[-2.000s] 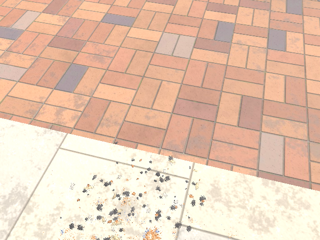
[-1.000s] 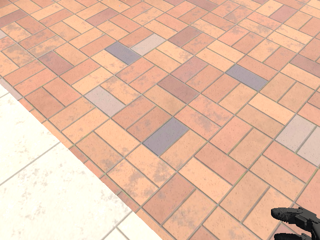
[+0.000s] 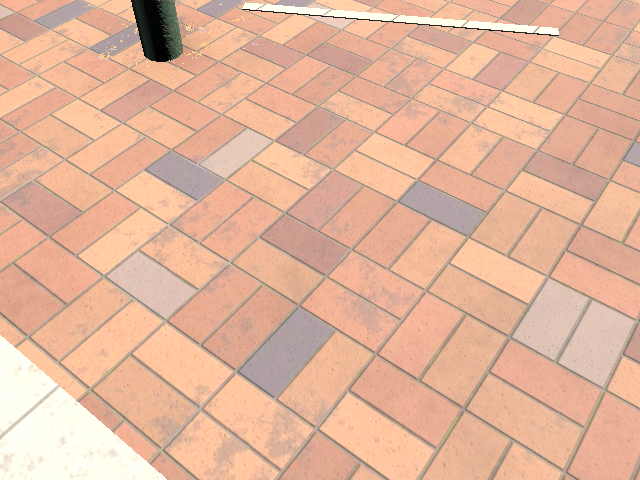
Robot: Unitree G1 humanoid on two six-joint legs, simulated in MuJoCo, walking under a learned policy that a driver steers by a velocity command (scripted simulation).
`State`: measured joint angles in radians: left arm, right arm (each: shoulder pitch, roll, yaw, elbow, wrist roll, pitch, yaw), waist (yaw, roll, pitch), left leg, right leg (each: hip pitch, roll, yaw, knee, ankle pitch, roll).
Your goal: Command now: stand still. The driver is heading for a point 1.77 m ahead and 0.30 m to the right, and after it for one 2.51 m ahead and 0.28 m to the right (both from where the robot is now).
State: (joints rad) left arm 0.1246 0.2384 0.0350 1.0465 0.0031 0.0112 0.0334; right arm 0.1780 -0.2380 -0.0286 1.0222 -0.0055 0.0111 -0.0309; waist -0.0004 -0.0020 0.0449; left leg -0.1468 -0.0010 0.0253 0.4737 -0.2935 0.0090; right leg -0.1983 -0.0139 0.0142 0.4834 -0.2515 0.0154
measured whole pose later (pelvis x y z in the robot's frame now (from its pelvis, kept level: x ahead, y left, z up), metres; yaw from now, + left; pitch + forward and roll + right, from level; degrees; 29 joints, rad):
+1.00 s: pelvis +0.17 -0.03 -0.01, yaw -1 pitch +0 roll +0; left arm 0.24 0.21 0.02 1.12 0.01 0.00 0.04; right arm 0.06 -0.20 -0.05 1.06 0.01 -0.01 -0.01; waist 0.01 -0.01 0.04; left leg -0.35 -0.02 0.05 0.54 -0.20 0.04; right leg -0.04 -0.01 -0.03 0.47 -0.43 0.00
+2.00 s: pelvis +0.31 +0.01 +0.01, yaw -1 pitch +1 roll +1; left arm 0.13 0.25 0.08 0.93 -0.02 -0.08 0.01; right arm 0.39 -0.17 -0.02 1.12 0.00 -0.09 0.00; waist -0.06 -0.03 -0.01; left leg -0.01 -0.05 0.08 0.23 -0.23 0.06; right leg -0.66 -0.14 0.01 0.93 -0.10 -0.02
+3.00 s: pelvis +0.88 +0.01 +0.00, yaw -1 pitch +1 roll +1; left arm 0.22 0.26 0.07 0.96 -0.03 -0.09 0.01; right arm 0.24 -0.23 -0.06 0.99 -0.01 -0.11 0.03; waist -0.02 -0.04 0.02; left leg -0.24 -0.04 0.09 0.37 -0.15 0.07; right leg -0.55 -0.09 0.03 1.15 -0.29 -0.06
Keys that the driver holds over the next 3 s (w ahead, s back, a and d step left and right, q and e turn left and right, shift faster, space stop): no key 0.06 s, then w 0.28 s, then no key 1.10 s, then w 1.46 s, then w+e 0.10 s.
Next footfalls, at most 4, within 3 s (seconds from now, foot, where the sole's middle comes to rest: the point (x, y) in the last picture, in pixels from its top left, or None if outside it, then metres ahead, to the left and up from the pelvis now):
0.70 left None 0.26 0.08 -0.78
2.24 right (403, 424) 0.64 -0.15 -0.78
2.80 left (297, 305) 0.95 0.09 -0.78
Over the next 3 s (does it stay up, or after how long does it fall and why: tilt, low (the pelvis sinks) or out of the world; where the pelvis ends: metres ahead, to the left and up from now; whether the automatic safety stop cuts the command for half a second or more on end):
stays up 0.88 0.01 0.00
